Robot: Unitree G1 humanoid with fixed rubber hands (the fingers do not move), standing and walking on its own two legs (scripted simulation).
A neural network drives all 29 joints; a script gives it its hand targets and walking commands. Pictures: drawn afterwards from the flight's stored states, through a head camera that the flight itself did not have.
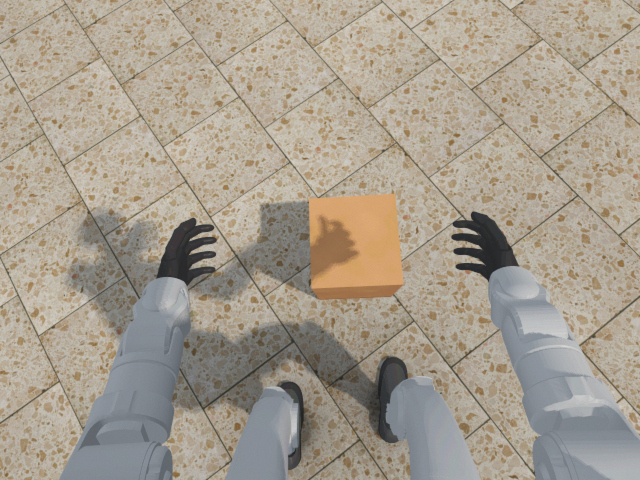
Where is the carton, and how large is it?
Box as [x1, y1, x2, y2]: [309, 194, 402, 299]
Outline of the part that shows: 394,194 309,199 311,288 320,299 391,296 401,286 402,274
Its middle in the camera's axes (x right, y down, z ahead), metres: +0.09 +0.04 +0.98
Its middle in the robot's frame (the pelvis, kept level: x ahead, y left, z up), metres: +0.50 -0.01 -0.58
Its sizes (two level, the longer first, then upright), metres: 0.210 0.200 0.250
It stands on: the floor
